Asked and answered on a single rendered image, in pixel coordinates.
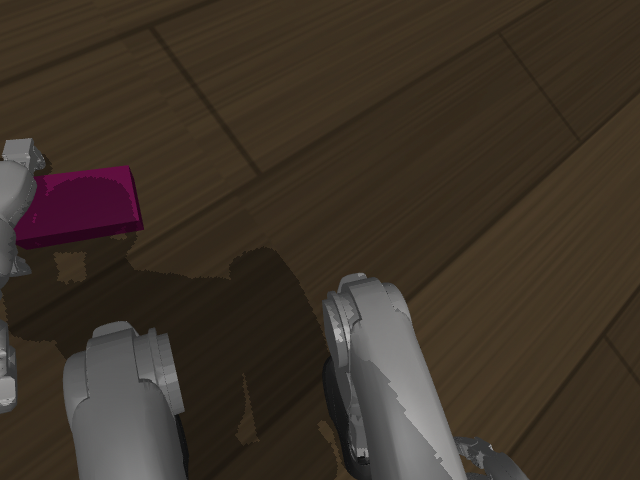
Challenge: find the left robot hand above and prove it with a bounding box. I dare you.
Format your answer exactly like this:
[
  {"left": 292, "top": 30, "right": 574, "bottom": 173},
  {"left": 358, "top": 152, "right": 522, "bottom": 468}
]
[{"left": 0, "top": 138, "right": 46, "bottom": 277}]

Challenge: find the right robot foot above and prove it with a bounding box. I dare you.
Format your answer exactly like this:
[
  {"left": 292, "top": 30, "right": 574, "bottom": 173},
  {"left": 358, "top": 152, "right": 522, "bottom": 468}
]
[{"left": 322, "top": 356, "right": 372, "bottom": 480}]

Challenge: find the right robot hand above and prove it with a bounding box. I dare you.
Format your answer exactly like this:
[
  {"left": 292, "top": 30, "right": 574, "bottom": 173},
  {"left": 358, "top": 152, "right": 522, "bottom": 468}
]
[{"left": 453, "top": 436, "right": 529, "bottom": 480}]

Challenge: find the left robot arm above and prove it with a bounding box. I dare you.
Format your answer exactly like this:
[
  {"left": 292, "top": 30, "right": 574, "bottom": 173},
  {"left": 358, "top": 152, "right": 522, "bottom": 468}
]
[{"left": 0, "top": 219, "right": 17, "bottom": 414}]

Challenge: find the carton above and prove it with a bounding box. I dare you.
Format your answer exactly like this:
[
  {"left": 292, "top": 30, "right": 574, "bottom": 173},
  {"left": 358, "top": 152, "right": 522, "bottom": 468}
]
[{"left": 14, "top": 165, "right": 144, "bottom": 250}]

